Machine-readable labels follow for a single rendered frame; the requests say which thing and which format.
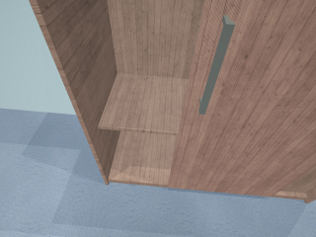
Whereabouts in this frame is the wardrobe door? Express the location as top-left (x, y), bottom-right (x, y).
top-left (168, 0), bottom-right (316, 198)
top-left (282, 166), bottom-right (316, 194)

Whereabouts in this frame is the handle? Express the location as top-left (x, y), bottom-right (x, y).
top-left (198, 15), bottom-right (235, 115)

